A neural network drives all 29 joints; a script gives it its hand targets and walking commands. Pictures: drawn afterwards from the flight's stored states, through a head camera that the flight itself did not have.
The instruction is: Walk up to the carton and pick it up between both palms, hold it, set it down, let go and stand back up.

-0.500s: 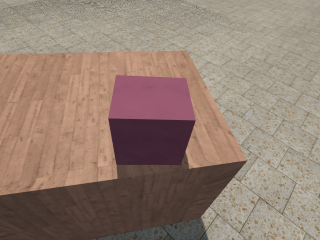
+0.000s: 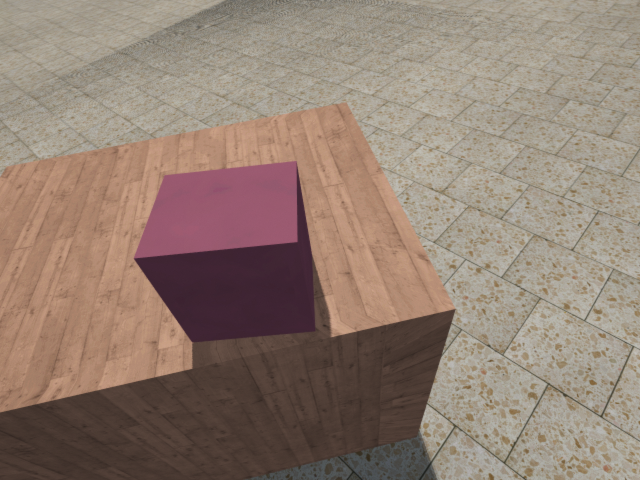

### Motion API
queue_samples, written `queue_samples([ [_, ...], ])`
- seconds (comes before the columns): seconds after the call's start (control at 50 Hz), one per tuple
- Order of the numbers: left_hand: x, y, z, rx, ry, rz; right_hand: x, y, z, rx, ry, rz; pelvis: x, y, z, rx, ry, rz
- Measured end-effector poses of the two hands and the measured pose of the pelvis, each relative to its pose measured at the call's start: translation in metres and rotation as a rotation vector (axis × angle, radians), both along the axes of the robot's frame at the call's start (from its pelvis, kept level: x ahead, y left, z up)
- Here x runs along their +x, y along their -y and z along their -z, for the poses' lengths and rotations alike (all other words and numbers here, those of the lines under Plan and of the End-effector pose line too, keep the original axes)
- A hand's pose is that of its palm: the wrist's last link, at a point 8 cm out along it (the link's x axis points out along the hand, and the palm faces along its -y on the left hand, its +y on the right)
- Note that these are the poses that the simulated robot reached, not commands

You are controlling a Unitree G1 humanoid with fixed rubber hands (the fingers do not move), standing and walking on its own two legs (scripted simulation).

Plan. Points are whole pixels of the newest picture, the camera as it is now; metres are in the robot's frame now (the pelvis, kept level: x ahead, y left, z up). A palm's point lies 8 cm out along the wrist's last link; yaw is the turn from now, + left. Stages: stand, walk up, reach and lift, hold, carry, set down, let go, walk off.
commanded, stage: walk up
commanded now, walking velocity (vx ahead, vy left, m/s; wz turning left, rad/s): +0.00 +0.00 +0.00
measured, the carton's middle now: (242, 255) +0.47 +0.14 +0.02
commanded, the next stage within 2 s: none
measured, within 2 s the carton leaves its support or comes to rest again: neither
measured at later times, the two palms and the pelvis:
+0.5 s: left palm out of the picture -0.06 +0.30 -0.12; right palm out of the picture +0.03 -0.20 -0.15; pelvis +0.01 +0.05 +0.00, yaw +0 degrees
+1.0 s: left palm out of the picture +0.03 +0.33 -0.15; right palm out of the picture +0.06 -0.09 -0.16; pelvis +0.05 +0.13 -0.01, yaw +0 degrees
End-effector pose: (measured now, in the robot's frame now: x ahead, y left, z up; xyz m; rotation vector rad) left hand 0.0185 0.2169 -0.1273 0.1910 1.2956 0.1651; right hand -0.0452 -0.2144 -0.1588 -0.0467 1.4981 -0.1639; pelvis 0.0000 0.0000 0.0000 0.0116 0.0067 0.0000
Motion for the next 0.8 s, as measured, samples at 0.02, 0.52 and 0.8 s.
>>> queue_samples([
  [0.02,-0.001,0.002,0.003,-0.005,-0.006,0.0,0.0,0.001,0.0,-0.007,-0.004,0.0,0.001,0.001,0.001,-0.006,0.0,0.0],
  [0.52,-0.081,-0.089,-0.004,0.087,-0.219,-0.139,0.085,-0.021,-0.01,-0.075,0.151,-0.096,0.01,-0.056,0.002,0.02,0.001,-0.005],
  [0.8,0.0,-0.128,0.032,-0.084,-0.132,-0.072,0.109,-0.116,-0.024,-0.093,0.181,-0.095,0.042,-0.12,0.004,-0.026,0.009,-0.008],
])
